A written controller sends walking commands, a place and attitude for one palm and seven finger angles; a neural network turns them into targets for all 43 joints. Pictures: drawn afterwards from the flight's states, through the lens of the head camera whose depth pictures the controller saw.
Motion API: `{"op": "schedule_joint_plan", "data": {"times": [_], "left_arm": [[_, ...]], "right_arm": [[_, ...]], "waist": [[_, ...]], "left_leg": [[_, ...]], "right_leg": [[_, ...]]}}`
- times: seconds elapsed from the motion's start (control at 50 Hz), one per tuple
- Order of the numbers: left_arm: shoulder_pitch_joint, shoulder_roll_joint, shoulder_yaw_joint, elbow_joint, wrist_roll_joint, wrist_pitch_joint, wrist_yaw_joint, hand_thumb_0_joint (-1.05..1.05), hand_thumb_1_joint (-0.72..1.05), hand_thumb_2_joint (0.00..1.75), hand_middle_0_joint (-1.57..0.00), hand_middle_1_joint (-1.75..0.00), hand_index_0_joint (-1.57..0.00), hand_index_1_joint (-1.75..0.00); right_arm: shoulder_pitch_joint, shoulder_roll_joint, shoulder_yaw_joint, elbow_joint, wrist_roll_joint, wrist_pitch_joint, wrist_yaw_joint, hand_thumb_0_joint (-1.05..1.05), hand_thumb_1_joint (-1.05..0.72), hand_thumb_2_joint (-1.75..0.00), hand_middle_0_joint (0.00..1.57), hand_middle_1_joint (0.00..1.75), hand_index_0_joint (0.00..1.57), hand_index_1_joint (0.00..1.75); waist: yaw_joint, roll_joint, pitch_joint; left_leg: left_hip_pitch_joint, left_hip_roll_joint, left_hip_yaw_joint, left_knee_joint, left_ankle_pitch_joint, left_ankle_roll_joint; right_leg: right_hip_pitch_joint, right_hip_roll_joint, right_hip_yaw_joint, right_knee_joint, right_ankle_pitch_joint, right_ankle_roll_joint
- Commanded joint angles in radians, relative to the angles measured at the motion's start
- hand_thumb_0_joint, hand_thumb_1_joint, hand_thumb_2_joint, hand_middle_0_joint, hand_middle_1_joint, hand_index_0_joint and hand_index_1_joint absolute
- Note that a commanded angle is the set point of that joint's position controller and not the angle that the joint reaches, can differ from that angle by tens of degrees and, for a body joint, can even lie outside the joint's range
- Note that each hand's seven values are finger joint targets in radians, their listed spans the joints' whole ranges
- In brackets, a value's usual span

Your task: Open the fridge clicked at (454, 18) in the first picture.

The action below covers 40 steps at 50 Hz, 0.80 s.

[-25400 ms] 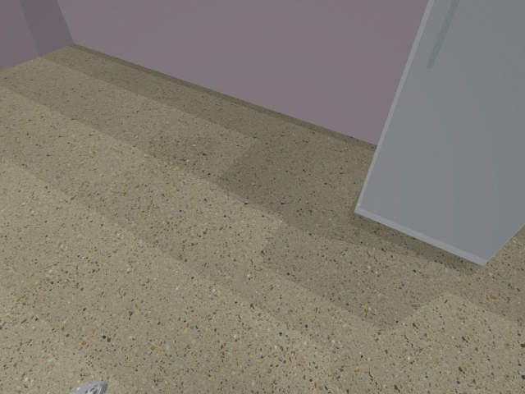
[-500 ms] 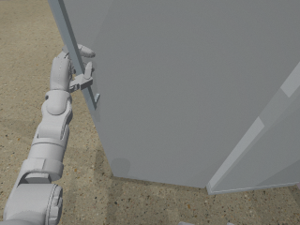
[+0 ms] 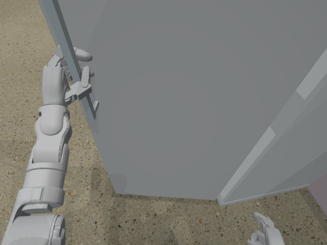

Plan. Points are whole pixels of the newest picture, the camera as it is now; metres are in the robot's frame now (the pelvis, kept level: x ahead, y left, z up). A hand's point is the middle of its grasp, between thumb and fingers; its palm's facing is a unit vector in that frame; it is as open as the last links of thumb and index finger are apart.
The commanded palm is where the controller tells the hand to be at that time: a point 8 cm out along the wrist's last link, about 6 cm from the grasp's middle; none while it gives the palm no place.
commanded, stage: stop walking and hold the door back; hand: left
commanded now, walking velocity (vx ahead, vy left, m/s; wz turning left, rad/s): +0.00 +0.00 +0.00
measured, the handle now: (68, 35) +0.44 +0.21 +0.28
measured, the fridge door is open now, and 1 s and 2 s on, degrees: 75 74 74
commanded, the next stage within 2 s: loosen the grip on the handle in 0.24 s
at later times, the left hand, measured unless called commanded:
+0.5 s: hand (81, 82) +0.40 +0.20 +0.19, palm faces +0.17 -0.98 -0.13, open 6.6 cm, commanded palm +0.37 +0.24 +0.18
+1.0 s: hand (79, 87) +0.40 +0.20 +0.18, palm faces +0.20 -0.97 -0.16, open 14.4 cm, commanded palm +0.38 +0.25 +0.18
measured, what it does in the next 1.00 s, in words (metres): stands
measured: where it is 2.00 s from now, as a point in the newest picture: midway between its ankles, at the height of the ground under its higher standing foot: outside the picture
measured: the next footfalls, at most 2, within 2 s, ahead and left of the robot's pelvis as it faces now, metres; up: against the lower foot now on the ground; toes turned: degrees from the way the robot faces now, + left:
none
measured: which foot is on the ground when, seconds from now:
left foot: down 0.00-1.00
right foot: down 0.00-1.00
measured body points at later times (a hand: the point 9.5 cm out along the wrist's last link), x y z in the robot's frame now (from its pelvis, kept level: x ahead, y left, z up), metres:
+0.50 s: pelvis +0.00 +0.00 +0.00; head -0.01 +0.01 +0.45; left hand +0.39 +0.25 +0.20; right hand +0.14 -0.25 -0.08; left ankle +0.04 +0.13 -0.73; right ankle +0.03 -0.14 -0.73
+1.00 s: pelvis +0.02 -0.02 +0.00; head +0.04 -0.02 +0.45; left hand +0.39 +0.26 +0.19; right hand +0.14 -0.27 -0.11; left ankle +0.04 +0.13 -0.73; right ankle +0.03 -0.14 -0.73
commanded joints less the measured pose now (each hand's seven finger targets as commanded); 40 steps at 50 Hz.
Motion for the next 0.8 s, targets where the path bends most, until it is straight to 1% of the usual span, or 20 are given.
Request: {"op": "schedule_joint_plan", "data": {"times": [0.0,0.02,0.1,0.3,0.32,0.34,0.36,0.38,0.4,0.42,0.46,0.48,0.52,0.56,0.58,0.62,0.68,0.7,0.72,0.78], "left_arm": [[-0.276,0.250,0.125,-0.258,-0.007,-0.055,0.035,0.00,0.90,0.90,-0.45,-1.40,-0.45,-1.40],[-0.282,0.211,0.089,-0.294,-0.009,-0.056,0.031,0.00,0.90,0.90,-0.45,-1.40,-0.45,-1.40],[-0.259,0.224,0.100,-0.284,-0.015,-0.041,0.036,0.00,0.90,0.90,-0.45,-1.40,-0.45,-1.40],[-0.218,0.190,0.071,-0.272,-0.019,-0.032,0.039,0.00,0.90,0.90,-0.45,-1.40,-0.45,-1.40],[-1.069,0.750,0.430,-0.301,0.119,-0.053,0.016,0.00,0.90,0.90,-0.45,-1.40,-0.45,-1.40],[-0.699,0.246,0.109,0.227,0.120,0.042,-0.050,0.00,0.78,0.84,-0.45,-1.40,-0.45,-1.40],[-0.504,0.191,0.150,0.011,0.018,0.023,-0.061,0.00,0.66,0.78,-0.45,-1.40,-0.45,-1.40],[-0.344,0.115,0.108,0.039,0.003,0.028,-0.087,0.00,0.54,0.73,-0.45,-1.40,-0.45,-1.40],[-0.423,0.190,0.174,-0.042,-0.046,-0.016,-0.089,0.00,0.42,0.67,-0.45,-1.40,-0.45,-1.40],[-0.395,0.220,0.195,-0.033,-0.060,-0.031,-0.081,0.00,0.30,0.61,-0.45,-1.40,-0.45,-1.40],[-0.427,0.111,0.067,-0.045,-0.039,-0.087,-0.066,0.00,0.05,0.49,-0.45,-1.40,-0.45,-1.40],[-0.462,0.111,0.049,-0.038,-0.013,-0.120,-0.051,0.00,-0.07,0.43,-0.45,-1.40,-0.45,-1.40],[-0.446,0.142,0.044,0.027,0.012,-0.173,-0.025,0.00,-0.31,0.32,-0.45,-1.40,-0.45,-1.40],[-0.491,0.186,0.052,0.029,0.024,-0.227,-0.016,0.00,-0.55,0.20,-0.42,-1.37,-0.42,-1.37],[-0.493,0.225,0.086,0.013,0.026,-0.248,-0.015,0.00,-0.55,0.20,-0.41,-1.35,-0.41,-1.35],[-0.515,0.199,0.038,-0.020,0.026,-0.262,-0.035,0.00,-0.55,0.20,-0.38,-1.32,-0.38,-1.32],[-0.480,0.246,0.073,0.012,0.002,-0.243,-0.063,0.00,-0.55,0.20,-0.34,-1.27,-0.34,-1.27],[-0.496,0.217,0.041,0.008,-0.010,-0.234,-0.074,0.00,-0.55,0.20,-0.33,-1.25,-0.33,-1.25],[-0.482,0.300,0.120,0.014,-0.025,-0.229,-0.080,0.00,-0.55,0.20,-0.32,-1.23,-0.32,-1.23],[-0.484,0.326,0.170,-0.031,-0.070,-0.229,-0.098,0.00,-0.55,0.20,-0.28,-1.18,-0.28,-1.18]], "right_arm": [[-0.050,-0.115,-0.038,-0.132,0.001,-0.037,-0.005,0.00,-0.90,-0.90,0.20,0.30,0.20,0.30],[-0.058,-0.102,-0.031,-0.141,0.001,-0.038,-0.003,0.00,-0.90,-0.90,0.20,0.30,0.20,0.30],[-0.066,-0.099,-0.023,-0.134,0.001,-0.034,-0.005,0.00,-0.90,-0.90,0.20,0.30,0.20,0.30],[-0.082,-0.088,-0.012,-0.132,-0.004,-0.016,-0.010,0.00,-0.90,-0.90,0.20,0.30,0.20,0.30],[-0.054,-0.096,-0.071,-0.124,-0.029,-0.061,0.020,0.00,-0.90,-0.90,0.20,0.30,0.20,0.30],[0.013,-0.096,-0.048,-0.092,-0.024,-0.115,0.034,0.00,-0.90,-0.90,0.20,0.30,0.20,0.30],[0.038,-0.114,-0.064,-0.098,0.025,-0.117,0.032,0.00,-0.90,-0.90,0.20,0.30,0.20,0.30],[0.048,-0.118,-0.061,-0.095,0.022,-0.119,0.037,0.00,-0.90,-0.90,0.20,0.30,0.20,0.30],[0.035,-0.131,-0.048,-0.095,0.015,-0.115,0.030,0.00,-0.90,-0.90,0.20,0.30,0.20,0.30],[0.015,-0.121,-0.047,-0.099,0.000,-0.121,0.028,0.00,-0.90,-0.90,0.20,0.30,0.20,0.30],[-0.001,-0.107,-0.029,-0.124,0.004,-0.133,0.040,0.00,-0.90,-0.90,0.20,0.30,0.20,0.30],[0.005,-0.112,-0.032,-0.123,0.001,-0.136,0.043,0.00,-0.90,-0.90,0.20,0.30,0.20,0.30],[0.007,-0.127,-0.032,-0.134,0.002,-0.143,0.050,0.00,-0.90,-0.90,0.20,0.30,0.20,0.30],[0.002,-0.138,-0.034,-0.137,-0.002,-0.147,0.047,0.00,-0.90,-0.90,0.20,0.30,0.20,0.30],[0.005,-0.141,-0.038,-0.137,-0.002,-0.145,0.046,0.00,-0.90,-0.90,0.20,0.30,0.20,0.30],[0.009,-0.132,-0.039,-0.139,0.001,-0.147,0.045,0.00,-0.90,-0.90,0.20,0.30,0.20,0.30],[0.023,-0.142,-0.040,-0.119,0.007,-0.142,0.033,0.00,-0.90,-0.90,0.20,0.30,0.20,0.30],[0.023,-0.139,-0.036,-0.119,0.011,-0.142,0.030,0.00,-0.90,-0.90,0.20,0.30,0.20,0.30],[0.034,-0.147,-0.040,-0.109,0.010,-0.141,0.024,0.00,-0.90,-0.90,0.20,0.30,0.20,0.30],[0.022,-0.146,-0.036,-0.102,0.009,-0.135,0.012,0.00,-0.90,-0.90,0.20,0.30,0.20,0.30]], "waist": [[0.043,0.061,-0.342],[0.041,0.054,-0.364],[0.042,0.042,-0.361],[0.043,0.020,-0.324],[0.081,-0.205,-0.226],[-0.057,-0.113,-0.522],[0.003,-0.030,-0.489],[0.036,0.134,-0.520],[0.051,0.265,-0.531],[0.059,0.262,-0.482],[0.027,0.134,-0.333],[0.004,0.046,-0.273],[0.004,-0.077,-0.193],[-0.002,-0.099,-0.197],[0.015,-0.056,-0.230],[0.010,0.027,-0.293],[0.012,0.026,-0.310],[0.001,0.027,-0.295],[0.015,0.010,-0.299],[0.028,0.002,-0.341]], "left_leg": [[0.144,0.049,-0.067,-0.068,0.213,0.027],[0.166,0.051,-0.062,-0.063,0.245,0.026],[0.189,0.070,-0.070,-0.077,0.298,0.029],[0.171,0.054,-0.056,-0.107,0.221,0.028],[0.068,0.044,-0.007,-0.043,0.184,0.043],[0.153,-0.055,-0.037,-0.192,0.360,0.017],[0.220,-0.029,-0.049,-0.107,0.389,-0.003],[0.289,-0.027,-0.057,-0.093,0.408,-0.033],[0.345,-0.039,-0.056,-0.105,0.306,-0.040],[0.302,-0.043,-0.059,-0.110,0.174,-0.035],[0.151,-0.046,-0.057,-0.124,-0.022,-0.006],[0.096,-0.040,-0.062,-0.120,-0.059,0.006],[0.008,-0.042,-0.062,-0.126,-0.189,0.020],[-0.012,-0.054,-0.045,-0.105,-0.221,0.028],[-0.003,-0.059,-0.037,-0.095,-0.203,0.031],[0.028,-0.067,-0.025,-0.079,-0.181,0.033],[0.012,-0.071,-0.021,-0.069,-0.162,0.036],[0.012,-0.073,-0.019,-0.067,-0.157,0.037],[0.004,-0.072,-0.018,-0.062,-0.137,0.038],[0.007,-0.073,-0.019,-0.056,-0.060,0.041]], "right_leg": [[0.101,-0.062,0.049,-0.069,0.204,-0.020],[0.109,-0.061,0.042,-0.063,0.245,-0.018],[0.102,-0.045,0.023,-0.058,0.289,-0.007],[0.083,-0.048,0.028,-0.103,0.220,-0.005],[0.110,-0.069,0.110,-0.181,0.316,-0.034],[0.087,0.029,-0.059,0.030,0.401,-0.073],[0.007,0.024,-0.078,0.006,0.303,-0.052],[-0.011,0.012,-0.076,0.005,0.237,-0.055],[-0.030,0.009,-0.058,-0.033,0.174,-0.048],[-0.033,0.013,-0.052,-0.047,0.120,-0.052],[-0.079,0.016,-0.046,-0.062,0.017,-0.048],[-0.094,0.016,-0.050,-0.062,-0.011,-0.046],[-0.139,0.017,-0.037,-0.072,-0.136,-0.038],[-0.155,0.017,-0.018,-0.071,-0.208,-0.034],[-0.134,0.013,-0.007,-0.066,-0.201,-0.038],[-0.119,0.014,0.007,-0.057,-0.172,-0.041],[-0.090,0.010,0.024,-0.078,-0.170,-0.037],[-0.096,0.009,0.027,-0.087,-0.168,-0.035],[-0.076,0.007,0.037,-0.096,-0.162,-0.033],[-0.018,0.007,0.041,-0.091,-0.097,-0.031]]}}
